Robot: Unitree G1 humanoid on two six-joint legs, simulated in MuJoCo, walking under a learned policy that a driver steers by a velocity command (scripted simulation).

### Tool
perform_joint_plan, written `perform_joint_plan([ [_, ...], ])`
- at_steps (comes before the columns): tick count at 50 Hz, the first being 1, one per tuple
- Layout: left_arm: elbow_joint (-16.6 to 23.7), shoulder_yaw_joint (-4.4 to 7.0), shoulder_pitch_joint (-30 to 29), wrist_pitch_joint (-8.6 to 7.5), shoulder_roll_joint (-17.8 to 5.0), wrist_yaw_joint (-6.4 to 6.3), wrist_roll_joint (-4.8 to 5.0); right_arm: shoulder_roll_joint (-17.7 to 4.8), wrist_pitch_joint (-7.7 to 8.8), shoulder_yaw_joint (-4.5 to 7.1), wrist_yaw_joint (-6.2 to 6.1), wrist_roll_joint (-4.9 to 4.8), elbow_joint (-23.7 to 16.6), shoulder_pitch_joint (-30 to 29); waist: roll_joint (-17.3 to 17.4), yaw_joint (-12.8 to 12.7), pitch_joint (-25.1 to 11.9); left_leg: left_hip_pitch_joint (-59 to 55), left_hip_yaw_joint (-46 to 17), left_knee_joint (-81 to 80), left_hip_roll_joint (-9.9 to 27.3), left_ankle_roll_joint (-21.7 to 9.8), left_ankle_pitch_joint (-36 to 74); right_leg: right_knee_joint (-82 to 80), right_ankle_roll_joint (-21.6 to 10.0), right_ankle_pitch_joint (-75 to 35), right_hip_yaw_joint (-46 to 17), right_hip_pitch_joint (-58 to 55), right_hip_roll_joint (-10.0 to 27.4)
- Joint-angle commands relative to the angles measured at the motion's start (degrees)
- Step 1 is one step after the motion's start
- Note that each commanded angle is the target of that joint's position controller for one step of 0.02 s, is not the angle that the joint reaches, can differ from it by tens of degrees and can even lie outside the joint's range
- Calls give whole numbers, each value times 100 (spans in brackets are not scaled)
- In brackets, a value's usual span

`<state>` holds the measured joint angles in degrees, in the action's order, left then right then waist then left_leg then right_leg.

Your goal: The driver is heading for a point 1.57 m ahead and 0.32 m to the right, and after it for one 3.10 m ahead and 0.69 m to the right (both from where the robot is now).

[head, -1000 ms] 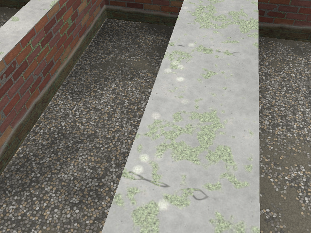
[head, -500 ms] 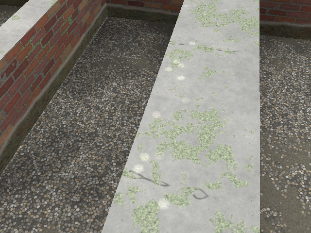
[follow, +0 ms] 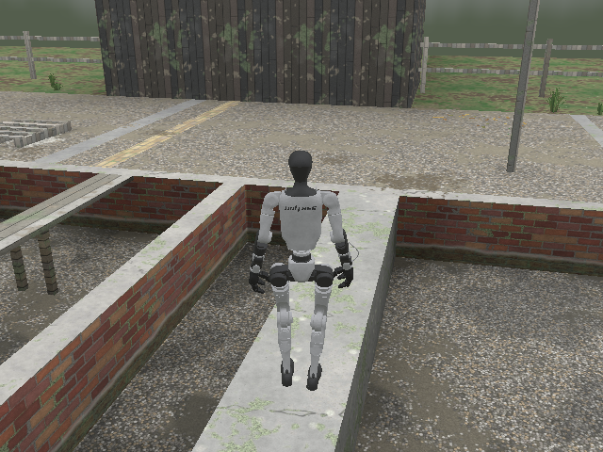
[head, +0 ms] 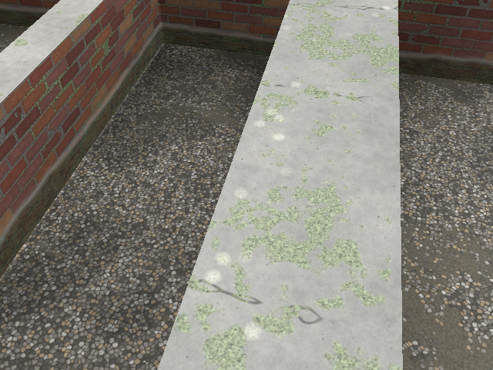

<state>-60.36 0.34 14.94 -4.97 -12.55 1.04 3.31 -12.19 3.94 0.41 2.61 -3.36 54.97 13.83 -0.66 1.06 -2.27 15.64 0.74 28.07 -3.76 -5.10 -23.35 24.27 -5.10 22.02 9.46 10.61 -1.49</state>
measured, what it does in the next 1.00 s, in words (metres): walks ahead: left foot, then right foot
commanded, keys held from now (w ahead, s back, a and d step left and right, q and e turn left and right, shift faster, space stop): w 1.00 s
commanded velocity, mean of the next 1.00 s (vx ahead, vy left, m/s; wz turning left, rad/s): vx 0.43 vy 0.00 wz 0.00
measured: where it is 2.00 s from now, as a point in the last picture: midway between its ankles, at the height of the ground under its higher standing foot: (270, 317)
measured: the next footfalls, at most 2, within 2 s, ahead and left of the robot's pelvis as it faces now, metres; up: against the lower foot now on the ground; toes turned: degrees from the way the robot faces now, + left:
left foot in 0.24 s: +0.03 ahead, +0.11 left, +0.00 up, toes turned +10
right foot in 0.64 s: +0.41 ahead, -0.07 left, +0.00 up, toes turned -11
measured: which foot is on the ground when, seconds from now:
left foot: up 0.00-0.22, down 0.24-0.64, up 0.66-1.00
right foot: down 0.00-0.22, up 0.24-0.62, down 0.64-1.00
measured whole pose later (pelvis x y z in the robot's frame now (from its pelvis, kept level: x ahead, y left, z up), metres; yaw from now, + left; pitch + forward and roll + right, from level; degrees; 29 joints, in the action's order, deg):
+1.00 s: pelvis +0.41 -0.04 -0.02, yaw -1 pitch +4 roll +0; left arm -57.4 2.6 20.7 -6.1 -10.4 4.5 2.6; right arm -6.6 5.8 -2.6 3.0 -0.1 33.6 1.0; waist 3.5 -3.4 -3.2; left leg 51.3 10.0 74.8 8.5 1.3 -13.3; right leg 32.0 -7.7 21.2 11.8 15.7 -3.9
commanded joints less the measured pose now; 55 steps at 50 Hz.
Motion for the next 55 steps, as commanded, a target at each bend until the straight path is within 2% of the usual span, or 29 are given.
perform_joint_plan([
  [1, 193, 260, 237, -114, -709, 220, -84, -373, 167, 109, 339, -69, -175, -198, -589, -31, 495, 1135, 643, 1545, 126, -194, -167, -1633, -540, 2408, -2269, 55, 1981],
  [3, 229, 321, 367, -136, -865, 351, -11, -360, 147, 122, 366, -54, 67, 229, -409, -37, 683, 1810, 637, 3021, 571, -201, -976, -1819, -808, 2525, -2741, 77, 2365],
  [4, 221, 332, 364, -171, -866, 383, 35, -300, 129, 112, 356, -32, 90, 309, -324, 42, 666, 2031, 650, 3324, 683, -101, -1054, -1774, -796, 2371, -2606, 34, 2268],
  [8, 459, 389, -334, -403, -860, 310, -87, 42, 37, 62, 392, 81, -184, 245, -443, 322, 259, 233, 1230, 1856, 398, 351, -497, -1117, -222, 1462, -945, 1034, 1213],
  [10, 556, 462, -668, -448, -827, 260, -251, -11, -34, 159, 360, 256, 175, 1505, -409, 800, 287, -1487, 1427, 1019, 118, 436, 85, -102, -27, 2202, -690, 2273, 1034],
  [11, 638, 435, -971, -451, -636, 259, -470, -256, -89, 290, 305, 283, 325, 2161, -4, 1105, 470, -2104, 1199, 365, 281, 557, -56, 1232, -17, 1996, -420, 2777, 786],
  [12, 726, 288, -1189, -405, -107, 276, -451, -441, 53, 367, 211, 317, 350, 2670, 1225, 1255, 505, -2609, -416, -613, 1408, 740, -1030, 3946, -22, 1709, 164, 3881, 293],
  [13, 674, 191, -679, -352, 203, 238, -21, -553, 270, 232, 205, -11, -239, 1725, 744, 313, 731, -1706, -2305, -423, 2426, 749, -509, 6151, -76, 1575, -109, 4791, 425],
  [14, 541, 266, 201, -215, -205, 402, 149, -1031, 428, 294, 413, -279, -559, 1785, 1079, 133, 344, -1381, -4548, -2390, 3184, -23, -1961, 5865, -51, 647, -266, 4890, 612],
  [15, 521, 286, -326, -188, -547, 496, 89, -738, 440, 257, 538, -375, -539, 1753, 1071, 310, 1129, -1179, -4047, -2562, 2873, -482, -2561, 6287, 162, 236, -80, 5328, 961],
  [16, 636, 240, -1204, -155, -482, 526, 16, -578, 495, 224, 671, -382, -536, 1786, 328, 371, 1697, -613, -3406, -2314, 2777, -572, -1672, 6289, 339, 26, -151, 5407, 1141],
  [17, 726, 157, -1424, -85, -312, 564, 7, -390, 534, 188, 623, -329, -582, 1663, 103, 296, 1871, -577, -2814, -2213, 2580, -520, -561, 6125, 511, -332, -235, 5554, 1255],
  [19, 895, 80, -1612, 1, -73, 572, -122, 52, 500, 91, 347, -61, -503, 1708, 105, 145, 1458, -608, -1507, -1975, 1976, -354, 740, 5477, 754, -571, -327, 5127, 1260],
  [21, 1096, 56, -1800, 9, 93, 649, -74, 130, 487, 35, 166, 83, -490, 1855, -2, 160, 1120, -906, -609, -1896, 1612, -245, 1589, 4495, 834, -1009, -214, 4873, 1169],
  [24, 1512, -18, -2294, -59, 350, 768, -20, 66, 531, -74, 176, 68, -411, 2108, 196, 162, 777, -613, 304, -2034, 1297, 45, 2993, 2581, 607, -1920, 310, 3194, 711],
  [26, 1608, -43, -2254, -119, 342, 771, -85, -85, 591, -76, 204, 54, -371, 1966, 495, 38, 738, -728, 473, -1981, 1356, 153, 3445, 2089, 301, -2047, 355, 2408, 511],
  [30, 1530, 72, -1664, -77, -215, 769, -282, -358, 509, 27, 152, 231, -511, 1271, 795, -353, 543, -1613, 679, -767, 1533, 26, 5314, 1380, -254, -975, 217, 1756, 338],
  [31, 1289, 203, -894, -73, -496, 743, -314, -390, 463, 47, 89, 358, -593, 1108, 652, -676, 126, -1612, 745, 235, 1467, 61, 5334, 1005, -355, -607, 170, 977, 218],
  [32, 1034, 380, 37, -94, -847, 679, -205, -406, 421, 48, 18, 485, -758, 901, 515, -1018, -621, -1059, 869, 1522, 1229, 190, 3893, 933, -332, -457, -7, -454, 395],
  [33, 990, 494, 672, -171, -1372, 645, 143, -232, 294, 22, 54, 224, -1063, 1049, -466, -806, -1800, 663, 1197, 3440, 613, 422, 45, 758, -318, 645, -1874, -2665, 1887],
  [34, 1119, 462, 895, -185, -1072, 754, 357, -260, 300, 86, 201, -188, -1126, 1502, -1361, -888, -2461, 2580, 472, 4997, 13, 296, -1943, -391, -831, 1008, -4468, -3803, 2519],
  [35, 1156, 451, 502, -204, -957, 719, 293, -541, 245, 190, 113, -199, -1130, 1598, -1413, -689, -2179, 3232, 290, 5967, 289, 310, -1329, -898, -908, 983, -4976, -3446, 2689],
  [36, 1215, 452, 33, -296, -795, 646, 134, -411, 251, 168, -5, -19, -1136, 1365, -799, -538, -1619, 3358, 313, 6593, 594, 417, -665, -749, -758, 237, -4477, -2559, 2549],
  [38, 1077, 435, -271, -457, -469, 428, 135, 267, 255, -69, -188, 169, -1226, 673, 531, -247, -731, 2735, 391, 6421, 1115, 593, 241, -539, -397, -205, -3044, -157, 2241],
  [39, 975, 415, -418, -449, -339, 299, 183, 495, 312, -153, -196, 184, -1407, 400, 647, 2, -385, 2283, 348, 6170, 1182, 600, 342, -560, -334, -265, -2574, 971, 1969],
  [41, 937, 338, -532, -365, -196, 217, 131, 471, 269, -152, -141, 333, -1753, 68, 210, 254, -331, 2323, 436, 6011, 1183, 514, 236, -558, -335, -313, -1926, 1534, 1589],
  [46, 680, 347, 118, -210, -410, 322, 17, 330, 260, -226, -18, 399, -2505, -1232, -132, -85, -155, 3821, 935, 5316, 1229, 613, 813, -679, -392, -210, -1611, 706, 1207],
  [51, 593, 261, 752, -157, -322, 346, -214, 298, 232, -263, 136, 208, -2783, -2194, -255, -570, 63, 3945, 1042, 3934, 1104, 718, 1484, -718, -205, -1459, -1559, -257, 1212],
  [55, 747, 263, 665, -182, -443, 331, -339, 398, 223, -295, 243, 141, -2850, -2481, -157, -625, 303, 2993, 1102, 2482, 639, 491, 1334, -496, -174, -3095, -1173, -598, 1139],
])
Keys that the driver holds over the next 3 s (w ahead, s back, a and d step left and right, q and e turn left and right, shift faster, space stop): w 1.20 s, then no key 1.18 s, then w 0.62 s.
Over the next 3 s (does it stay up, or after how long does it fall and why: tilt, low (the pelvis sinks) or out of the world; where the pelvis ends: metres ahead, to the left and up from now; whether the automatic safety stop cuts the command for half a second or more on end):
stays up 0.93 -0.17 -0.03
